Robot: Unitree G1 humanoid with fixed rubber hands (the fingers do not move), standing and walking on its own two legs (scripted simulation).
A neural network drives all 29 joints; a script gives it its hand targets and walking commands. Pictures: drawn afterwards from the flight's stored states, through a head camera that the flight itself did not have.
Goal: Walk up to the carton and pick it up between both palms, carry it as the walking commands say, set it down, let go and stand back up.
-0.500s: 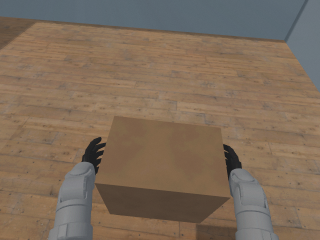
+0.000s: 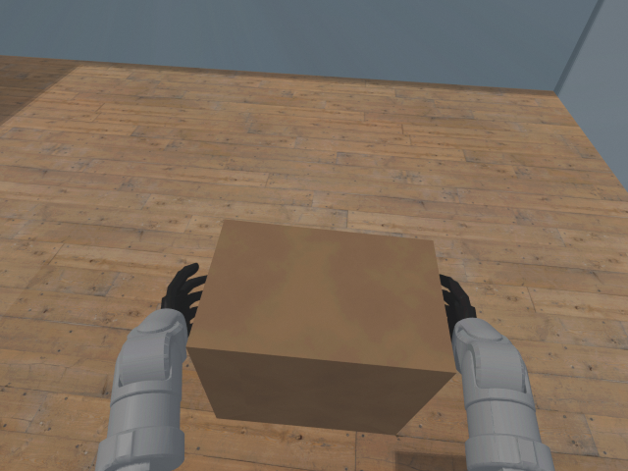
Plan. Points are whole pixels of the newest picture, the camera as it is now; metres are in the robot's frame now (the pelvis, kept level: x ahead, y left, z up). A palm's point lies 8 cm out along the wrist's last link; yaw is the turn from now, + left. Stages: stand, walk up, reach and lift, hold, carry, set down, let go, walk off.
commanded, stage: reach and lift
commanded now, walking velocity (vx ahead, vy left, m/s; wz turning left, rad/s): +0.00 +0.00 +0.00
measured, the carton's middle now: (316, 335) +0.31 +0.00 -0.02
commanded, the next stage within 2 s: hold in 0.80 s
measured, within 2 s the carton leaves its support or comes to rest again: neither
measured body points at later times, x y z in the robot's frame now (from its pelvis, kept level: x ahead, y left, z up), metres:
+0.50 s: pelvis +0.02 +0.00 +0.00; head +0.01 +0.00 +0.45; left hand +0.30 +0.20 +0.03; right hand +0.29 -0.18 +0.02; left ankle +0.01 +0.13 -0.75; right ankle +0.03 -0.13 -0.75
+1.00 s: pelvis +0.00 -0.01 +0.00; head -0.01 +0.00 +0.45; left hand +0.29 +0.19 +0.03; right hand +0.28 -0.19 +0.02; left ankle +0.01 +0.13 -0.75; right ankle +0.03 -0.13 -0.75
